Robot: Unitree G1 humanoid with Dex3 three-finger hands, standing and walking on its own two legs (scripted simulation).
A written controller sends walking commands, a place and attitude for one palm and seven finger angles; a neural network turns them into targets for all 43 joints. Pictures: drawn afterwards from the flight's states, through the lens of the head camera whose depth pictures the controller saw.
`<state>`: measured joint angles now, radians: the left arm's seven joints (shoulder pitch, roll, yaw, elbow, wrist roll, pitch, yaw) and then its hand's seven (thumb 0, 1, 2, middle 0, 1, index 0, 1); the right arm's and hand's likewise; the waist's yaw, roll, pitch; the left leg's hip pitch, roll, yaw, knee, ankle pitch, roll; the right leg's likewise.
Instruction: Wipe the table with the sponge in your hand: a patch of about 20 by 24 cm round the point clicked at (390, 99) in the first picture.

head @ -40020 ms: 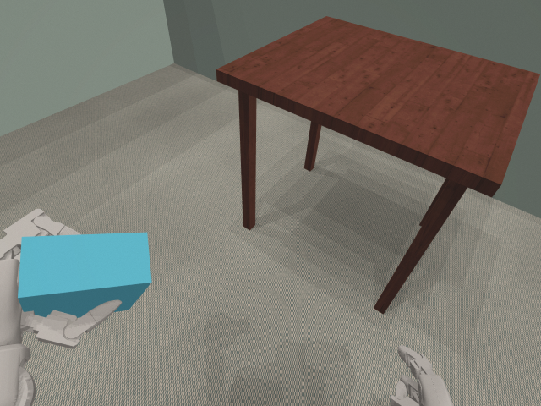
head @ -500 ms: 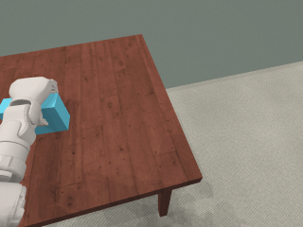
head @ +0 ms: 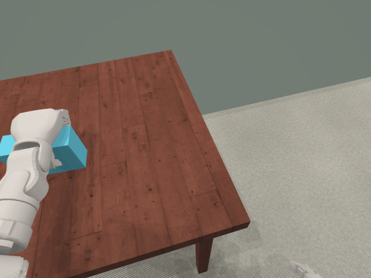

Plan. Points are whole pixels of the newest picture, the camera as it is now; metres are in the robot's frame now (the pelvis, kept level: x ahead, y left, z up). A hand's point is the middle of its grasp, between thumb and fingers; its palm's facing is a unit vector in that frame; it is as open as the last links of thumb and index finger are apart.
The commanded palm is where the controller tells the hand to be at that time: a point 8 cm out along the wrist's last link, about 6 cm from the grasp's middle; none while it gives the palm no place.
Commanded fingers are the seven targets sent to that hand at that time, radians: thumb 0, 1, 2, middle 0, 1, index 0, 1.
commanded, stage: wipe back along the middle lane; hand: left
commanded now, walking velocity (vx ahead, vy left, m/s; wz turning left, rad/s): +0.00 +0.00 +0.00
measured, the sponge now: (51, 157) +0.35 +0.36 +0.05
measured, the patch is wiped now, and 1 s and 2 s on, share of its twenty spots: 0.45 0.55 0.60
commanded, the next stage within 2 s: slide across to the third lane in 1.34 s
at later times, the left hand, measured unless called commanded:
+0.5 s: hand (56, 157) +0.32 +0.31 +0.10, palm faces +0.08 -0.01 -1.00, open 9.4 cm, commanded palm +0.26 +0.28 +0.10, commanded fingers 0.00 0.10 1.30 -1.20 -1.60 -1.20 -1.60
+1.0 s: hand (60, 180) +0.27 +0.27 +0.10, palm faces +0.10 -0.03 -0.99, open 9.3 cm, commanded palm +0.21 +0.25 +0.10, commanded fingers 0.00 0.10 1.30 -1.20 -1.60 -1.20 -1.60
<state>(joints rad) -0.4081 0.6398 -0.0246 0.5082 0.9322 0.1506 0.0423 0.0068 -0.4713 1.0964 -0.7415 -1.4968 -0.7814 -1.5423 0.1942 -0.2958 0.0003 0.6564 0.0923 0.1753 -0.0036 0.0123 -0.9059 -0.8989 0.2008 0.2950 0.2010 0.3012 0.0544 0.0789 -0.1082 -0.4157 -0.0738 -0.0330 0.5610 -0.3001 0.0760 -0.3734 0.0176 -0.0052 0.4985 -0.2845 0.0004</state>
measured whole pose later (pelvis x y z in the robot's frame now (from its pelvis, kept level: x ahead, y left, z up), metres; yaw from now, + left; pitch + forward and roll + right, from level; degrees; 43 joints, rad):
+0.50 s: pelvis +0.01 +0.00 +0.00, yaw +0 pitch +7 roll -1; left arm -0.11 0.53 -0.02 0.08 0.93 0.31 0.08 0.02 -0.43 1.06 -0.67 -1.54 -0.76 -1.50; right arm 0.11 -0.27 0.03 0.63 0.09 0.12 0.03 0.01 -0.91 -0.90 0.20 0.29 0.20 0.30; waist 0.08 0.09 -0.09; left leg -0.34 -0.08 -0.03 0.54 -0.31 0.08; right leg -0.31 0.01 0.00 0.49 -0.30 0.01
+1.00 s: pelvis +0.01 -0.02 +0.00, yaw -1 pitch +5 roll -1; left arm 0.15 0.50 0.02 -0.15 0.90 0.33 0.10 0.03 -0.41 1.06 -0.66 -1.55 -0.76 -1.50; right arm 0.10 -0.28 0.03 0.63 0.08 0.10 0.01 0.02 -0.91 -0.90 0.20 0.29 0.20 0.30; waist 0.08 0.11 -0.08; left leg -0.29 -0.06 -0.01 0.52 -0.31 0.06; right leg -0.28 0.03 0.02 0.50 -0.30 -0.02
